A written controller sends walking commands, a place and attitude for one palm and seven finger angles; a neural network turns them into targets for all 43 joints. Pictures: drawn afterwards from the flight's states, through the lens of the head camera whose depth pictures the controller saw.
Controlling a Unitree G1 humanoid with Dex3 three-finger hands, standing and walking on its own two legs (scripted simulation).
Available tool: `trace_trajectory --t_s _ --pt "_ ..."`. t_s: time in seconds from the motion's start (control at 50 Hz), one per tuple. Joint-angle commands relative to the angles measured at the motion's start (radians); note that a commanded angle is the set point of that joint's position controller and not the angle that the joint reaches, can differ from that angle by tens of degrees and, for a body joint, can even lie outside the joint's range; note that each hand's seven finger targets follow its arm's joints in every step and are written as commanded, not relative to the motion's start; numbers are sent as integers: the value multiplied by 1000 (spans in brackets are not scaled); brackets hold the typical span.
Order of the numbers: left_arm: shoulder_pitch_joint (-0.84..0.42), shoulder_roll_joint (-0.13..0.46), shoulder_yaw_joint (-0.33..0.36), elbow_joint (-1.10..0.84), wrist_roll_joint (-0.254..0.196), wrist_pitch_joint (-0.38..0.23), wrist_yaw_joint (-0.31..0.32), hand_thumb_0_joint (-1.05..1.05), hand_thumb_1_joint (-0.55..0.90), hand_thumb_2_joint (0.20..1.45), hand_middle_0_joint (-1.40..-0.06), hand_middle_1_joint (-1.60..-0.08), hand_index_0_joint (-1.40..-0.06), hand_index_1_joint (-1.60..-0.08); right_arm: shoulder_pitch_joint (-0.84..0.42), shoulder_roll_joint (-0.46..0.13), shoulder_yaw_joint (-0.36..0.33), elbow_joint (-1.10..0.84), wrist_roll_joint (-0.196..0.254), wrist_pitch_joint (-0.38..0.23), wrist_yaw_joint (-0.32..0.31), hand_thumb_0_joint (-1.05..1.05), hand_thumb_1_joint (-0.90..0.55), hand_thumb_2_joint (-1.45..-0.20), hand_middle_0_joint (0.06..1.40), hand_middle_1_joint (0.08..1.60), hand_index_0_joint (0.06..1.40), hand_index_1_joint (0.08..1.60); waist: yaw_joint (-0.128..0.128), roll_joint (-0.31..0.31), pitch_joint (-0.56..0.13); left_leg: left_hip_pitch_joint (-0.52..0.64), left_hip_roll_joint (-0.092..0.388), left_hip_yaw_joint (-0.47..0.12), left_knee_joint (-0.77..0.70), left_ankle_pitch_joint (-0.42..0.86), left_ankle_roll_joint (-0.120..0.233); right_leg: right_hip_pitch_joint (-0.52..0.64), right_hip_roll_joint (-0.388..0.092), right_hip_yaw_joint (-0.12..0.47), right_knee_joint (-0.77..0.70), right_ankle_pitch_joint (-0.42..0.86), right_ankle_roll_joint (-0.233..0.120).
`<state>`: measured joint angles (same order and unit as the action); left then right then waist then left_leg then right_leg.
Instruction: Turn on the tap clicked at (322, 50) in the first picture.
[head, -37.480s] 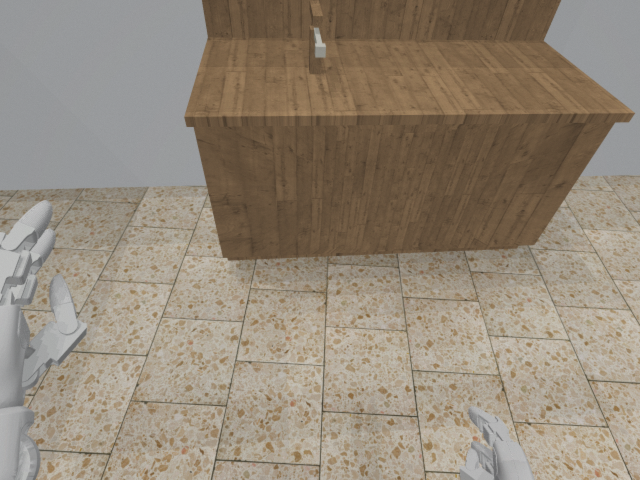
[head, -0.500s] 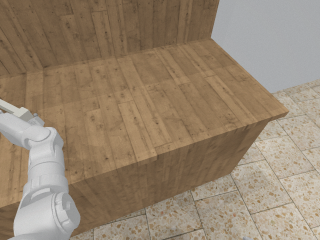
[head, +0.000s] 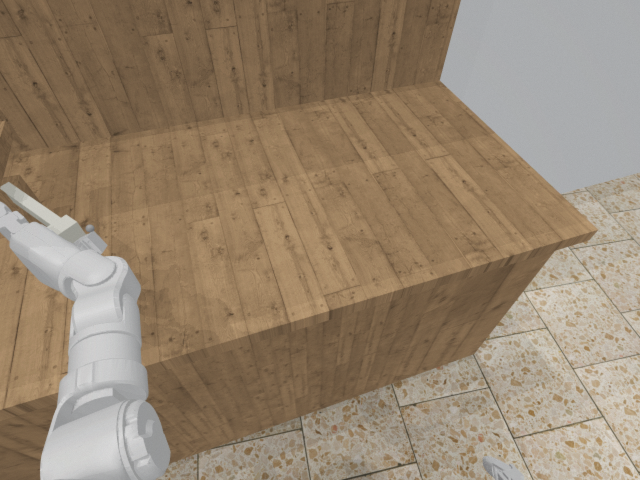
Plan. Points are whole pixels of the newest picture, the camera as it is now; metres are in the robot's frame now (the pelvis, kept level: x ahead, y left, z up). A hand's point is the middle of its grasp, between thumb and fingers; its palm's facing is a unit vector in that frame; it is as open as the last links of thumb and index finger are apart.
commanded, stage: draw the hand back beside the body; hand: left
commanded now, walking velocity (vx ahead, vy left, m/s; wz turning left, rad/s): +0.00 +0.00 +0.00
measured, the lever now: (67, 231) +0.41 +0.35 +0.08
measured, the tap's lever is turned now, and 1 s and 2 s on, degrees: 37 44 44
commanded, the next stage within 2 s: step back with the hand held close in 1.44 s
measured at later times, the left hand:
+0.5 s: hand (63, 282) +0.29 +0.27 +0.14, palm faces +0.44 -0.87 -0.24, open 7.7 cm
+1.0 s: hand (37, 312) +0.24 +0.25 +0.18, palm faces +0.39 -0.87 -0.31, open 7.5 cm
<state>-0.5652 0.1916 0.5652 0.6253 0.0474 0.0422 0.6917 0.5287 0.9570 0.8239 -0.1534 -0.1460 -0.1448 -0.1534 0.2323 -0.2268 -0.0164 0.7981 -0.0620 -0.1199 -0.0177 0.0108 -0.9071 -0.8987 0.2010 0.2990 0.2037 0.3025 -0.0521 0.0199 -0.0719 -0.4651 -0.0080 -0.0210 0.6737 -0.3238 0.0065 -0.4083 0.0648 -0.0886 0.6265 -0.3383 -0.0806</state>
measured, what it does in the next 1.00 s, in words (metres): stands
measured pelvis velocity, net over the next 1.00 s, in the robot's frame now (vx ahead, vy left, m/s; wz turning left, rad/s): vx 0.01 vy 0.01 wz -0.03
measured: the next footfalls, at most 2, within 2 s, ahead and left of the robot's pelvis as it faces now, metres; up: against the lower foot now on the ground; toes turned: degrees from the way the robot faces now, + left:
none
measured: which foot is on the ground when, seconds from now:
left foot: down 0.00-1.00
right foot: down 0.00-1.00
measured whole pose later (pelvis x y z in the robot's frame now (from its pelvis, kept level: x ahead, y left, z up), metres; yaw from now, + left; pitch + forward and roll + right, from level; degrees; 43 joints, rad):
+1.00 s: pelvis +0.01 +0.01 +0.02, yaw -2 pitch -5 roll +0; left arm 0.28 0.33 0.27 -0.22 -0.10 -0.14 0.10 0.01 0.90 0.90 -0.20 -0.28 -0.20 -0.28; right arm 0.18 -0.25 0.01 0.66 0.01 -0.07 -0.04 0.01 -0.91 -0.90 0.20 0.30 0.20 0.30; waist 0.07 0.07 0.04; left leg -0.08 -0.01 0.02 0.39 -0.23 0.02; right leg -0.04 0.07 -0.04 0.34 -0.22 -0.07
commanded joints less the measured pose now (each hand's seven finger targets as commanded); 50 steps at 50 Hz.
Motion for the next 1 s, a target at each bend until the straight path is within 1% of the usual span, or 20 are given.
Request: trace_trajectory --t_s 0.0,0.04,0.1,0.14,0.16,0.18,0.2,0.22,0.28,0.32,0.4,0.5,0.54,0.58,0.62,0.68,0.72,0.8,0.92,0.98 --pt "-635 480 -112 -580 29 -160 -175 0 900 900 -153 -159 -153 -159 -29 -148 -41 -136 32 -27 -43 0 -900 -900 200 300 200 300 15 213 -529 361 7 -10 -52 491 1 211 -45 95 -58 493 39" --pt "-506 443 -138 -597 0 -147 -244 0 900 900 -155 -165 -155 -165 -44 -135 -31 -158 44 -17 -50 0 -900 -900 200 300 200 300 31 197 -480 352 10 -9 -67 516 1 226 -44 92 -65 518 39" --pt "-85 361 -148 -384 -53 -73 -374 0 900 900 -158 -174 -158 -174 -52 -141 -22 -187 68 15 -52 0 -900 -900 200 300 200 300 71 51 -275 216 10 3 -117 427 18 257 -47 85 -103 520 44" --pt "131 296 -201 -267 -120 23 -490 0 900 900 -160 -180 -160 -180 -62 -151 -9 -228 104 41 -59 0 -900 -900 200 300 200 300 81 -98 -146 142 8 16 -164 301 28 270 -56 89 -151 498 64" --pt "311 465 -104 -126 -137 -14 -496 0 900 900 -161 -183 -161 -183 8 -156 -28 -207 110 57 -31 0 -900 -900 200 300 200 300 87 -177 -59 141 34 20 -192 209 29 296 -90 128 -195 478 85" --pt "369 388 -171 -119 -146 -32 -525 0 900 900 -162 -186 -162 -186 -12 -157 -21 -233 119 73 -20 0 -900 -900 200 300 200 300 89 -201 -12 125 29 25 -213 169 31 303 -89 131 -205 444 84" --pt "400 387 -169 -133 -159 -42 -549 0 900 900 -163 -189 -163 -189 -29 -161 -22 -246 131 86 -16 0 -900 -900 200 300 200 300 99 -173 -2 142 25 26 -225 160 33 307 -87 131 -219 403 73" --pt "324 353 -240 -216 -166 -62 -575 0 900 900 -164 -192 -164 -192 -55 -161 -18 -266 140 92 -16 0 -900 -900 200 300 200 300 82 -147 21 178 26 28 -235 154 37 288 -87 138 -241 367 70" --pt "92 440 -245 -440 -167 -123 -596 0 900 900 -167 -201 -167 -201 -111 -165 -21 -291 140 79 -26 0 -900 -900 200 300 200 300 59 -90 1 269 23 21 -260 114 47 241 -79 155 -313 222 72" --pt "-132 503 -239 -638 -146 -183 -580 0 900 900 -169 -207 -169 -207 -142 -159 -18 -288 128 49 -35 0 -900 -900 200 300 200 300 45 103 -42 352 14 7 -275 93 46 205 -71 159 -337 147 56" --pt "-204 551 -203 -835 -121 -250 -527 0 900 900 -173 -219 -173 -219 -169 -154 -5 -269 110 -21 -50 0 -900 -900 200 300 200 300 51 221 -163 464 13 -23 -297 82 35 227 -71 138 -336 123 42" --pt "175 408 -219 -658 -131 -247 -527 0 900 900 -178 -234 -178 -234 -158 -142 -5 -245 98 -36 -51 0 -900 -900 200 300 200 300 69 39 -111 417 10 -14 -323 115 38 302 -61 120 -339 166 43" --pt "327 328 -264 -611 -149 -238 -554 0 900 900 -180 -240 -180 -240 -161 -131 -5 -255 104 -21 -41 0 -900 -900 200 300 200 300 82 -9 -45 382 15 -6 -331 129 36 306 -59 116 -334 187 45" --pt "433 297 -281 -598 -162 -227 -583 0 900 900 -182 -246 -182 -246 -170 -132 -5 -271 109 -4 -31 0 -900 -900 200 300 200 300 91 -45 15 361 24 -1 -336 141 36 302 -62 118 -342 204 46" --pt "514 298 -273 -629 -169 -222 -604 0 900 900 -184 -252 -184 -252 -173 -132 -6 -287 113 11 -24 0 -900 -900 200 300 200 300 99 -18 36 361 28 4 -339 176 35 310 -61 118 -345 240 44" --pt "516 367 -209 -785 -170 -229 -612 0 900 900 -187 -261 -187 -261 -187 -133 -9 -313 104 17 -23 0 -900 -900 200 300 200 300 106 -39 -4 381 32 5 -333 233 38 335 -64 118 -338 301 47" --pt "475 404 -177 -923 -157 -246 -605 0 900 900 -189 -267 -189 -267 -194 -126 -8 -320 95 11 -26 0 -900 -900 200 300 200 300 108 66 -55 425 29 8 -330 281 34 351 -65 119 -334 337 41" --pt "507 425 -151 -1092 -141 -256 -584 0 900 900 -193 -279 -193 -279 -198 -116 -2 -324 77 -15 -32 0 -900 -900 200 300 200 300 111 129 -91 473 29 3 -314 358 29 361 -65 117 -334 388 32" --pt "701 287 -246 -1021 -147 -228 -590 0 900 900 -199 -297 -199 -297 -194 -116 -11 -305 75 -16 -33 0 -900 -900 200 300 200 300 97 5 -1 458 35 13 -304 333 36 323 -67 115 -345 379 42" --pt "758 270 -265 -1068 -149 -230 -597 0 900 900 -200 -300 -200 -300 -198 -118 -17 -312 78 -14 -31 0 -900 -900 200 300 200 300 102 -2 -2 452 38 7 -309 314 35 321 -71 115 -339 356 45"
